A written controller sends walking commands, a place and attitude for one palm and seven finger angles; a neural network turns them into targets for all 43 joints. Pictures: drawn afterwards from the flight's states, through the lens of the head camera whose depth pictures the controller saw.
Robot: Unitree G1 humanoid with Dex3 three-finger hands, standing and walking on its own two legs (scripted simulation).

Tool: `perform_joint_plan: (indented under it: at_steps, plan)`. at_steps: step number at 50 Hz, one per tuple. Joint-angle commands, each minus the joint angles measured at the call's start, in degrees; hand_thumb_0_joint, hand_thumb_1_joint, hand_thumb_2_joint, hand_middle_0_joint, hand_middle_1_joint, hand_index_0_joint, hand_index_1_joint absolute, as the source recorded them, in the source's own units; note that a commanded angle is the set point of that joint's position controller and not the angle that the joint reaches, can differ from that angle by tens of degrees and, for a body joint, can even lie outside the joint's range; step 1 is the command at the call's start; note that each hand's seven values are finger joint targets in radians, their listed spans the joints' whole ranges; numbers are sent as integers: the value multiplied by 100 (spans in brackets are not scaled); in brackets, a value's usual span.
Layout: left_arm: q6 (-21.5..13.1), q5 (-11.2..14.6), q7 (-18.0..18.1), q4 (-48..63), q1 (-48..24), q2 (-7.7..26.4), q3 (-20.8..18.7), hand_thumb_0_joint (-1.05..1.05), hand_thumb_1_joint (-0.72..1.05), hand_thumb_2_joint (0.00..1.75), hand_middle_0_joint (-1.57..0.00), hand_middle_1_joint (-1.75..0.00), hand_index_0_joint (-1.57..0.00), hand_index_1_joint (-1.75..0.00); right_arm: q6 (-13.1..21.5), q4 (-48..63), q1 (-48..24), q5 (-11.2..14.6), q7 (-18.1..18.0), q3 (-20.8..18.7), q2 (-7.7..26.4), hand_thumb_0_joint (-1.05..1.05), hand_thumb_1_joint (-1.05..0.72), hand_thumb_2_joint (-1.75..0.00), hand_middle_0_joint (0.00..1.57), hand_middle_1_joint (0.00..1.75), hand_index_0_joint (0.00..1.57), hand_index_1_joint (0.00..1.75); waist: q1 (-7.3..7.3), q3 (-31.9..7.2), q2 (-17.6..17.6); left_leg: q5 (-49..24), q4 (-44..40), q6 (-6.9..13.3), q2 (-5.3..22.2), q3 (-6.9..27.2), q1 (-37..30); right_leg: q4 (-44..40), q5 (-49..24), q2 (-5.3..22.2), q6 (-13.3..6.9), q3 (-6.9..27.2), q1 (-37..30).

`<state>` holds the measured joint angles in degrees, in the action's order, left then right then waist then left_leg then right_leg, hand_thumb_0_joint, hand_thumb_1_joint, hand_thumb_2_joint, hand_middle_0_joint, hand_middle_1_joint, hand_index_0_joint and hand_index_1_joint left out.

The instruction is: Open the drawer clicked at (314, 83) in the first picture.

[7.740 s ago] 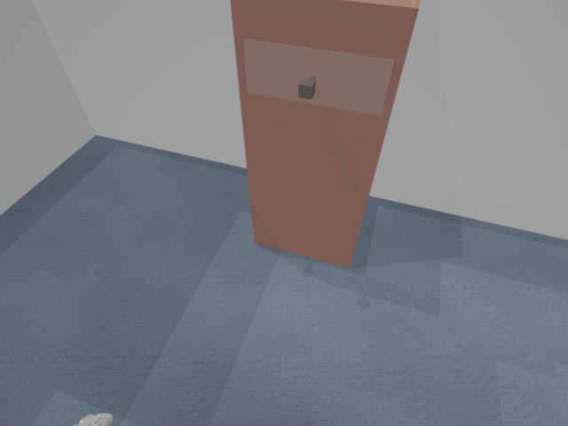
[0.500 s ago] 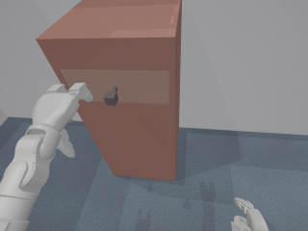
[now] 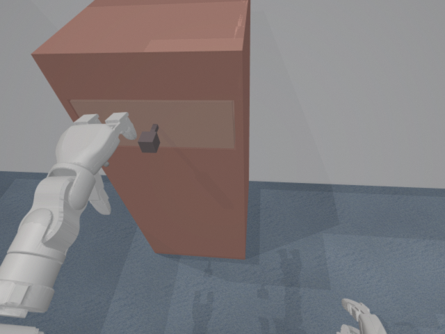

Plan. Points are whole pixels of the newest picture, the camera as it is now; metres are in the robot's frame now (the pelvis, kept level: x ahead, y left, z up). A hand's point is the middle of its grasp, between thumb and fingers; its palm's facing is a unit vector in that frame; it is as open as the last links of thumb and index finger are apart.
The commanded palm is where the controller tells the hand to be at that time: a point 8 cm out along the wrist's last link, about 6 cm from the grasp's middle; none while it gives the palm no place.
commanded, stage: move the hooked fingers above the handle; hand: left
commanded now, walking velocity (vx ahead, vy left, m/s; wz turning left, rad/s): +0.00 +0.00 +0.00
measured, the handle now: (151, 136) +0.52 +0.23 +0.05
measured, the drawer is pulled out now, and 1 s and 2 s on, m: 0.00 0.00 0.00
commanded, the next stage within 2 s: none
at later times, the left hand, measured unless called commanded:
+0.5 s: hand (120, 152) +0.41 +0.24 +0.11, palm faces -0.03 -0.04 -1.00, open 13.8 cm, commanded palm +0.40 +0.25 +0.18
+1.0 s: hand (134, 135) +0.47 +0.24 +0.10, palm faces -0.04 -0.02 -1.00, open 13.8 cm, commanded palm +0.45 +0.24 +0.16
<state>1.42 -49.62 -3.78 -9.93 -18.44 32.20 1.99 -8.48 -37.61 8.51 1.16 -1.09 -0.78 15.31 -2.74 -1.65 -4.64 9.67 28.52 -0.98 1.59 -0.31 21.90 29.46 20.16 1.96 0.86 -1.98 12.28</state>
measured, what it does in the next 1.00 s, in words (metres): stands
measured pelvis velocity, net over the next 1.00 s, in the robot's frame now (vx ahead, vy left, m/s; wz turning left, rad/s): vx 0.01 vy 0.00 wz -0.04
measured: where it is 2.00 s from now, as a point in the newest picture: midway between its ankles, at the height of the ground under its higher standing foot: outside the picture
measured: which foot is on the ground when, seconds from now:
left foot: down 0.00-1.00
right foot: down 0.00-1.00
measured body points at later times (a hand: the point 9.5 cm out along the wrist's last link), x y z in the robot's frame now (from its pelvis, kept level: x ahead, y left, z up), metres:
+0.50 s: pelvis +0.00 +0.00 +0.00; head +0.03 -0.03 +0.44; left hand +0.40 +0.24 +0.17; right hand +0.13 -0.26 -0.13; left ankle +0.05 +0.13 -0.73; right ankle -0.06 -0.13 -0.73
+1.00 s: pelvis +0.01 +0.00 -0.01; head +0.06 -0.01 +0.44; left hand +0.46 +0.24 +0.16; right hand +0.06 -0.27 -0.15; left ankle +0.05 +0.13 -0.73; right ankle -0.06 -0.13 -0.73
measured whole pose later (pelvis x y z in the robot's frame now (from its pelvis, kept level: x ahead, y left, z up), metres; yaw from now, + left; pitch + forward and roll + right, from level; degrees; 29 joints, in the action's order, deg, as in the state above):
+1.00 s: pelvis +0.01 +0.00 -0.01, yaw -2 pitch +10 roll +0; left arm -4.4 -55.7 0.0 -41.1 -39.8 33.6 2.0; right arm -10.4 -40.0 17.2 1.8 -2.4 -4.1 15.0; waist 2.4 -5.1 -2.6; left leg 14.2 36.2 -0.8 3.0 -1.7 32.2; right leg 35.5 23.2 1.0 1.0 -0.1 22.5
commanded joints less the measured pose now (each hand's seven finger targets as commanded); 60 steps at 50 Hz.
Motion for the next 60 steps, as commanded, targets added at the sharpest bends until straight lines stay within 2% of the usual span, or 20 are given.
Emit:
perform_joint_plan:
  at_steps: [1,4,12,13,15,16,19,22,30,34,38,42,43,45,47,49,54,56,57,60]
  plan:
    - [-93,-10,175,897,-1991,1256,-703,0,-50,30,-30,-120,-30,-120,208,828,-501,22,-49,-216,685,0,-90,-90,20,30,20,30,60,-1543,301,-1164,-30,291,-353,-182,-1463,-352,-1840,-379,-157,-100,351]
    - [-185,-36,217,814,-2265,1470,-853,0,-50,30,-30,-120,-30,-120,222,806,-409,26,-82,-239,707,0,-90,-90,20,30,20,30,69,-1637,346,-1117,6,307,-347,-181,-1447,-348,-1780,-376,-160,-78,367]
    - [-271,-117,464,426,-2611,1472,-891,0,-50,30,-30,-120,-30,-120,207,735,-206,29,-94,-320,690,0,-90,-90,20,30,20,30,63,-1883,211,-1316,129,323,-347,-204,-1474,-223,-1941,-397,-186,-62,403]
    - [-234,-141,476,161,-2608,1564,-973,0,-50,30,-30,-120,-30,-120,188,694,-170,24,-97,-320,718,0,-90,-90,20,30,20,30,81,-1796,313,-1232,133,309,-350,-224,-1365,-251,-1852,-401,-186,-67,386]
    - [-183,-170,454,-126,-2763,1372,-736,0,-50,30,-30,-120,-30,-120,169,671,-149,60,-119,-314,719,0,-90,-90,20,30,20,30,177,-1567,370,-1084,132,316,-328,-225,-1288,-252,-1760,-414,-173,-81,589]
    - [-168,-182,430,-224,-2906,1292,-604,0,-50,30,-30,-120,-30,-120,162,661,-101,67,-128,-320,733,0,-90,-90,20,30,20,30,209,-1577,386,-1062,150,327,-332,-226,-1298,-242,-1746,-414,-168,-70,653]
    - [-232,-248,365,-350,-3110,1579,-754,0,-50,30,-30,-120,-30,-120,147,682,-45,60,-176,-332,758,0,-90,-90,20,30,20,30,188,-1844,418,-1114,205,355,-358,-245,-1265,-209,-1911,-395,-164,-2,491]
    - [-346,-250,309,-760,-3428,1499,-628,0,-50,30,-30,-120,-30,-120,127,599,78,75,-231,-343,759,0,-90,-90,20,30,20,30,320,-1648,473,-992,269,367,-345,-249,-1217,-205,-1832,-397,-153,-3,725]
    - [-786,-398,487,-1181,-4488,1476,-525,0,-50,30,-30,-120,-30,-120,149,481,475,44,-234,-467,751,0,-90,-90,20,30,20,30,424,-2133,151,-1262,524,350,-308,-202,-1360,26,-1854,-448,-216,-10,1052]
    - [-686,-473,635,-1728,-4369,1814,-859,0,-50,30,-30,-120,-30,-120,93,409,632,44,-189,-481,810,0,-90,-90,20,30,20,30,353,-2239,282,-1444,611,350,-297,-248,-1092,132,-2168,-447,-210,0,922]
    - [-572,-569,690,-1923,-4320,1889,-922,0,-50,30,-30,-120,-30,-120,35,423,704,26,-163,-507,823,0,-90,-90,20,30,20,30,334,-2445,337,-1696,701,367,-291,-298,-1001,227,-2496,-463,-216,15,764]
    - [-546,-565,632,-1896,-4337,1708,-724,0,-50,30,-30,-120,-30,-120,-14,456,788,53,-154,-543,823,0,-90,-90,20,30,20,30,424,-2411,241,-1692,724,376,-269,-281,-1050,252,-2451,-492,-200,19,931]
    - [-574,-551,591,-1820,-4451,1608,-635,0,-50,30,-30,-120,-30,-120,-6,452,810,46,-161,-550,823,0,-90,-90,20,30,20,30,491,-2421,388,-1708,746,392,-266,-291,-1056,225,-2448,-500,-198,12,918]
    - [-596,-576,593,-1947,-4459,1687,-687,0,-50,30,-30,-120,-30,-120,-19,405,866,57,-184,-578,834,0,-90,-90,20,30,20,30,511,-2330,307,-1615,759,393,-258,-272,-1075,225,-2316,-517,-199,26,1075]
    - [-637,-564,599,-1923,-4751,1464,-471,0,-50,30,-30,-120,-30,-120,-1,372,923,63,-187,-589,812,0,-90,-90,20,30,20,30,592,-2286,187,-1549,772,383,-242,-259,-1153,213,-2143,-522,-201,14,1281]
    - [-693,-607,643,-1979,-5018,1624,-562,0,-50,30,-30,-120,-30,-120,6,308,1001,50,-200,-597,831,0,-90,-90,20,30,20,30,612,-2374,104,-1550,800,374,-234,-244,-1197,226,-2077,-532,-212,37,1349]
    - [-694,-663,831,-1995,-4787,2021,-1016,0,-50,30,-30,-120,-30,-120,4,349,1013,12,-154,-591,819,0,-90,-90,20,30,20,30,404,-2774,-21,-1902,869,352,-229,-249,-1206,364,-2338,-544,-233,22,1101]
    - [-545,-679,855,-2363,-4485,2038,-1054,0,-50,30,-30,-120,-30,-120,-27,380,950,41,-157,-548,818,0,-90,-90,20,30,20,30,382,-2457,153,-1655,810,348,-227,-294,-873,350,-2262,-538,-218,-1,1054]
    - [-474,-706,844,-2447,-4596,1888,-868,0,-50,30,-30,-120,-30,-120,-27,378,928,57,-159,-538,825,0,-90,-90,20,30,20,30,458,-2301,221,-1495,784,350,-215,-300,-827,323,-2132,-537,-207,-15,1163]
    - [-402,-737,767,-2396,-4591,1887,-791,0,-50,30,-30,-120,-30,-120,-19,441,915,68,-179,-537,843,0,-90,-90,20,30,20,30,472,-2348,251,-1401,754,379,-225,-320,-866,265,-2096,-532,-201,23,1102]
